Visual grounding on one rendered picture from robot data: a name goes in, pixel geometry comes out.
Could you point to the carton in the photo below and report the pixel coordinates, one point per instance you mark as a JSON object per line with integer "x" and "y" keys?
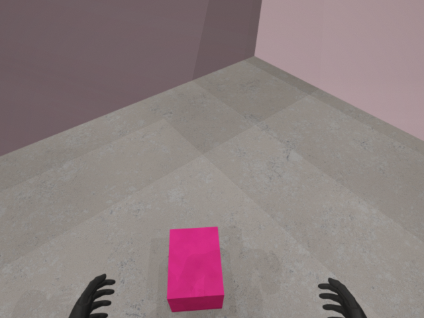
{"x": 195, "y": 280}

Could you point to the robot right hand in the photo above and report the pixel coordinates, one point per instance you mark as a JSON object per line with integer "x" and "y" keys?
{"x": 349, "y": 307}

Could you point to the robot left hand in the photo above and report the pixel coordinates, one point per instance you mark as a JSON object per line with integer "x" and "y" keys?
{"x": 85, "y": 304}

